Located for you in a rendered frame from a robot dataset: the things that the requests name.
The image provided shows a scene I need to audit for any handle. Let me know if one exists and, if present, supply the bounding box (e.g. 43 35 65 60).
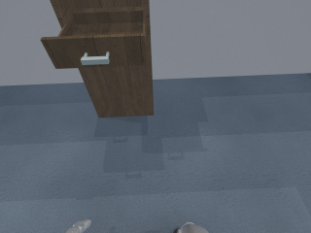
81 51 110 65

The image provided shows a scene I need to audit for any drawer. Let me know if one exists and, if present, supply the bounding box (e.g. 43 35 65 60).
41 10 147 69

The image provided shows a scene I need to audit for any right robot thigh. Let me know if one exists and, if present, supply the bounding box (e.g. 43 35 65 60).
177 223 208 233

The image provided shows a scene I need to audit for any cabinet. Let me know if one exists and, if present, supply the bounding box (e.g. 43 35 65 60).
50 0 155 118

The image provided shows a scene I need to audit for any robot left hand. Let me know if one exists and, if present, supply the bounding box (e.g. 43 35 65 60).
66 219 91 233

